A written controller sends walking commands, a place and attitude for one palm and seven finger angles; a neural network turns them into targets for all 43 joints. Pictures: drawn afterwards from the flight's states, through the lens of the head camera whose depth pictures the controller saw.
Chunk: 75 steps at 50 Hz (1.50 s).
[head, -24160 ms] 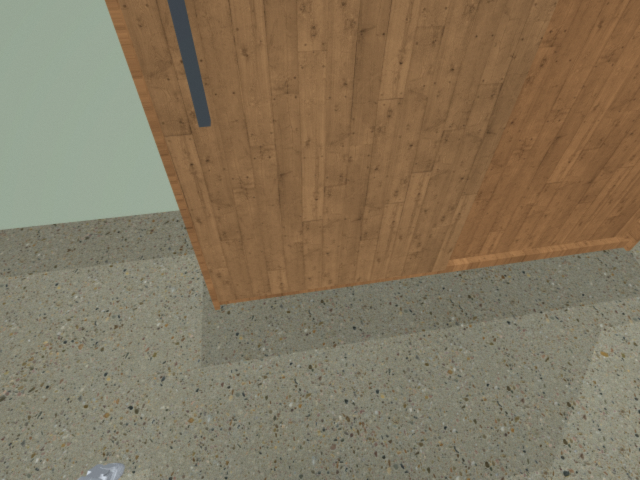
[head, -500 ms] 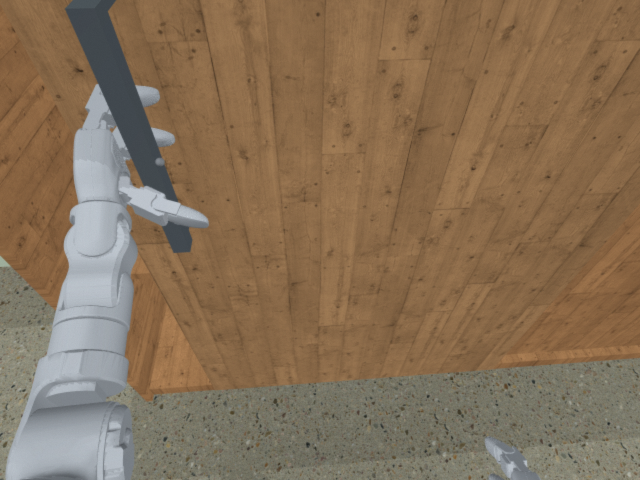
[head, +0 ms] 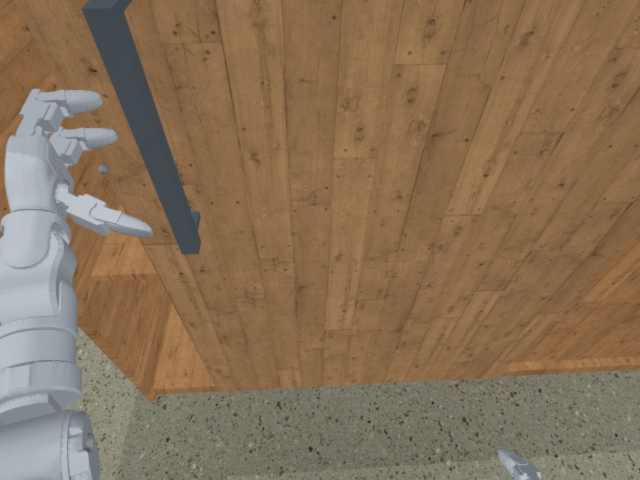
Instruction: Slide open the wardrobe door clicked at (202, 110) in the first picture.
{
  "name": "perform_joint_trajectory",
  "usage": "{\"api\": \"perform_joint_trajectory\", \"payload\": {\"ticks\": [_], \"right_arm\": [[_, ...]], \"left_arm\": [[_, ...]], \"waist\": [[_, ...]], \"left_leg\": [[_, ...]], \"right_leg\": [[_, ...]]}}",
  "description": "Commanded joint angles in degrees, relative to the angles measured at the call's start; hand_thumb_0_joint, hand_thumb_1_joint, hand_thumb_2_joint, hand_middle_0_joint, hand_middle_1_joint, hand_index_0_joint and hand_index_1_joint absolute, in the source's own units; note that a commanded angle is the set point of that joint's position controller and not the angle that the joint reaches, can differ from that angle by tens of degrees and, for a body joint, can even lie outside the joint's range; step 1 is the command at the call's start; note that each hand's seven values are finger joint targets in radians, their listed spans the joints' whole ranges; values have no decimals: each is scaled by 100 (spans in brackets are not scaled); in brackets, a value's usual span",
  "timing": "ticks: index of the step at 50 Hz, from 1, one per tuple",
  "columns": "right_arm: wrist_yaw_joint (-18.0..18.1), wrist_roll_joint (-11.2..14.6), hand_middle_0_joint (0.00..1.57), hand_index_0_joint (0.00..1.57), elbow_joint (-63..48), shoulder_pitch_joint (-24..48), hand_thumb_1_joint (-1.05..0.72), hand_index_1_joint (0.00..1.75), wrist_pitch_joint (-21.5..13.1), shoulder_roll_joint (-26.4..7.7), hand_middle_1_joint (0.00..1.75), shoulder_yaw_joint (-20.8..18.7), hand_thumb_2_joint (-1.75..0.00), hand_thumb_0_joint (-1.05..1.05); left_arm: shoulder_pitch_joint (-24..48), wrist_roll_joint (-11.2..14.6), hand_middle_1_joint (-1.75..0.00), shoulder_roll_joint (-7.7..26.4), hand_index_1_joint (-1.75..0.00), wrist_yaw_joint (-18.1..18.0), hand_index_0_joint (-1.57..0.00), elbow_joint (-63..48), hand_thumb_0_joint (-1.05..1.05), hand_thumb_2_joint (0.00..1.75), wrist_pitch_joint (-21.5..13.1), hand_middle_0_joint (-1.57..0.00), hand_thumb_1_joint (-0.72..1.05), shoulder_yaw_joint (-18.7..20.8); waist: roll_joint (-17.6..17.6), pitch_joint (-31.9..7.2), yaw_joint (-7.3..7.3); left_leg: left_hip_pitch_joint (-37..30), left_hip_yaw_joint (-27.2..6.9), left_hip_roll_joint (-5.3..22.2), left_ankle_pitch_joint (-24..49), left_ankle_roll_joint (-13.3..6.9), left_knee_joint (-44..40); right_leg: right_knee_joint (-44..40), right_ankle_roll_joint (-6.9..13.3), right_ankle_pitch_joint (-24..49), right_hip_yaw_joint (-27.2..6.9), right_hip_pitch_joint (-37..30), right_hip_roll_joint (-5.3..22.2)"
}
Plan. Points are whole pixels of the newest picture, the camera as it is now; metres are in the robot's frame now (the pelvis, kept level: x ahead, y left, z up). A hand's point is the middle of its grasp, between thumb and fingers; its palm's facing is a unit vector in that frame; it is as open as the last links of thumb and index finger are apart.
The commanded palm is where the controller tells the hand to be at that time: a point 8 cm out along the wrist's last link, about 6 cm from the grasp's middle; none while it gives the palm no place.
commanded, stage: slip the hand off the handle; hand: left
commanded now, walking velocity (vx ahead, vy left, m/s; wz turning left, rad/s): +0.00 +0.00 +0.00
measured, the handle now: (163, 146) +0.44 +0.22 +0.20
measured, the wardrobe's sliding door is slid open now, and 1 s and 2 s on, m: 0.20 0.20 0.20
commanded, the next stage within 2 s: draw the hand back to the body in 0.72 s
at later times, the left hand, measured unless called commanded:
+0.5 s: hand (69, 222) +0.31 +0.27 +0.20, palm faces +0.31 -0.94 -0.13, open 14.7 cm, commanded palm +0.26 +0.31 +0.20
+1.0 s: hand (56, 266) +0.26 +0.27 +0.19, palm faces +0.19 -0.98 -0.03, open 14.7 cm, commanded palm +0.21 +0.30 +0.19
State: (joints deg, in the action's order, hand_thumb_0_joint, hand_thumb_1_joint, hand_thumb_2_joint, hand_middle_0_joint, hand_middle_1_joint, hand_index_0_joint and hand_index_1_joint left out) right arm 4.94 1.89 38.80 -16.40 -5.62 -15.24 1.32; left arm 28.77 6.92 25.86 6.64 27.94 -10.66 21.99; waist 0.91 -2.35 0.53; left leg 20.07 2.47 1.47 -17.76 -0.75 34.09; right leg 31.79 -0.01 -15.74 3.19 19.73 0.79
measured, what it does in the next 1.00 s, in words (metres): stands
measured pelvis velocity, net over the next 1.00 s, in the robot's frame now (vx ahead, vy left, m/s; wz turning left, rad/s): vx -0.01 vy -0.01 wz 0.03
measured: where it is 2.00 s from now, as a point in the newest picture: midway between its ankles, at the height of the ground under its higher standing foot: outside the picture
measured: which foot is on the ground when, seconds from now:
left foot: down 0.00-1.00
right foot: down 0.00-1.00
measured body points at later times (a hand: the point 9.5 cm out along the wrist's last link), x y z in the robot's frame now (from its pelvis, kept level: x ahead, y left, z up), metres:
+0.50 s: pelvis +0.00 +0.00 +0.00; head -0.01 +0.00 +0.45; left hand +0.28 +0.32 +0.21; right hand +0.17 -0.23 -0.08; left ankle +0.00 +0.11 -0.73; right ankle +0.00 -0.12 -0.73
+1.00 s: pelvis -0.01 -0.01 +0.00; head -0.04 -0.03 +0.45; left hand +0.25 +0.32 +0.19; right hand +0.19 -0.23 -0.07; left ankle +0.00 +0.11 -0.73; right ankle +0.00 -0.12 -0.73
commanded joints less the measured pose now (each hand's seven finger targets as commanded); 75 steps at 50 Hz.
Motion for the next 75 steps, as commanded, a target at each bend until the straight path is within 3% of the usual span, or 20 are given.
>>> {"api": "perform_joint_trajectory", "payload": {"ticks": [1,7,10,12,14,26,34,42,43,47,52,54,56,62,67,68,69,70,73,75], "right_arm": [[85,23,20,20,-729,144,-90,30,-289,-786,30,-278,-90,0],[-21,19,20,20,-984,229,-90,30,-305,-757,30,-301,-90,0],[-51,29,20,20,-1084,383,-90,30,-348,-714,30,-283,-90,0],[-25,0,20,20,-1086,445,-90,30,-355,-741,30,-283,-90,0],[-34,6,20,20,-1124,544,-90,30,-398,-668,30,-249,-90,0],[93,38,20,20,-1093,903,-90,30,-589,-570,30,-121,-90,0],[76,-10,20,20,-1136,1003,-90,30,-690,-520,30,-92,-90,0],[173,13,20,20,-1049,1121,-90,30,-728,-539,30,-58,-90,0],[268,176,20,20,-1043,1228,-90,30,-758,-658,30,-12,-90,0],[417,302,20,20,-1292,1547,-90,30,-919,-613,30,99,-90,0],[182,238,20,20,-1365,1387,-90,30,-1003,-561,30,71,-90,0],[123,250,20,20,-1357,1360,-90,30,-992,-579,30,59,-90,0],[100,264,20,20,-1374,1361,-90,30,-957,-600,30,32,-90,0],[145,239,20,20,-1403,1422,-90,30,-972,-570,30,50,-90,0],[203,226,20,20,-1344,1438,-90,30,-1040,-541,30,70,-90,0],[108,-95,20,20,-1270,1475,-90,30,-1098,-523,30,-47,-90,0],[78,-126,20,20,-1105,1419,-90,30,-1125,-494,30,-33,-90,0],[32,-130,20,20,-1068,1319,-90,30,-1069,-454,30,-33,-90,0],[-36,-169,20,20,-1042,1264,-90,30,-972,-469,30,-110,-90,0],[-33,-183,20,20,-989,1262,-90,30,-893,-447,30,-129,-90,0]], "left_arm": [[2503,121,-115,1743,-115,127,-25,-936,0,20,-381,-25,-55,459],[1258,304,-115,1552,-115,145,-25,-1709,0,20,-348,-25,-55,597],[1001,361,-115,1280,-115,98,-25,-2275,0,20,-279,-25,-55,462],[749,352,-115,1573,-115,-9,-25,-2560,0,20,-225,-25,-55,767],[596,381,-115,1235,-115,-44,-25,-2868,0,20,-161,-25,-55,573],[-157,498,-115,740,-115,29,-25,-3648,0,20,239,-25,-55,168],[-964,588,-115,822,-115,4,-25,-4212,0,20,240,-25,-55,443],[-853,701,-115,829,-115,53,-25,-4157,0,20,379,-25,-55,453],[-940,1223,-115,814,-115,490,-25,-3417,0,20,1086,-25,-55,421],[-382,1406,-115,1207,-115,1144,-25,-4003,0,20,2262,-25,-55,504],[-1458,1573,-115,1257,-115,1098,-25,-4375,0,20,2223,-25,-55,1030],[-1778,1629,-115,994,-115,1058,-25,-4271,0,20,2230,-25,-55,972],[-1827,1584,-115,944,-115,1012,-25,-4423,0,20,2328,-25,-55,904],[-1752,1420,-115,833,-115,830,-25,-5170,0,20,2418,-25,-55,636],[-1628,1363,-104,900,-104,795,-24,-5433,0,29,2262,-24,-37,640],[-1380,464,-102,1419,-102,-208,-24,-6069,0,31,1553,-24,-33,742],[-2253,422,-100,791,-100,-589,-24,-5329,0,32,1339,-24,-30,491],[-2779,281,-98,512,-98,-785,-24,-5246,0,34,1146,-24,-26,272],[-3168,72,-92,504,-92,-1074,-24,-5594,0,39,706,-24,-15,225],[-3170,-35,-87,507,-87,-1189,-23,-5596,0,43,534,-23,-8,214]], "waist": [[215,-1516,-69],[239,-1758,233],[311,-1650,236],[233,-1598,294],[274,-1542,282],[313,-966,215],[280,-1117,381],[143,-635,274],[207,-847,258],[677,-1084,399],[-34,-943,515],[-141,-675,498],[172,-611,468],[216,-437,395],[590,-559,381],[483,18,415],[283,185,339],[122,191,364],[287,-283,371],[251,-224,343]], "left_leg": [[-574,-242,-111,1328,-57,-412],[-645,-223,-75,1865,-29,-365],[-747,-237,-61,1810,-7,-410],[-683,-221,-46,1757,-20,-426],[-751,-237,-53,1759,0,-464],[-757,-305,-105,976,10,-618],[-858,-291,-128,1215,-2,-593],[-671,-261,-146,758,-34,-650],[-728,-290,-133,502,-50,-797],[-1077,-358,-174,932,-105,-787],[-1079,-356,-147,1432,-53,-741],[-975,-327,-142,1290,-53,-783],[-990,-290,-151,1149,-47,-799],[-1101,-354,-136,901,-80,-851],[-1238,-366,-156,862,-61,-883],[-830,-253,-214,740,-44,-937],[-775,-240,-168,524,-6,-995],[-816,-264,-130,463,-21,-1084],[-1059,-194,-90,619,-61,-1191],[-1091,-183,-87,639,-60,-1266]], "right_leg": [[-275,135,1196,-152,-340,-128],[-124,166,1581,-97,-655,-159],[-124,155,1470,-80,-530,-176],[-144,154,1423,-83,-613,-177],[-146,155,1416,-62,-584,-182],[-372,139,782,-32,-424,-156],[-373,144,1044,-34,-713,-141],[-589,96,571,-90,-547,-113],[-714,127,529,-142,-918,-43],[-756,155,917,-188,-1227,9],[-693,116,1432,-42,-1291,-74],[-681,95,1280,7,-1094,-89],[-713,94,1083,-24,-978,-70],[-829,88,667,-15,-805,-121],[-872,108,573,-24,-909,-114],[-1257,66,420,-188,-743,-54],[-1214,79,232,-100,-689,-10],[-1156,73,198,-63,-791,-16],[-1090,76,460,-124,-1182,11],[-1135,75,468,-121,-1212,-4]]}}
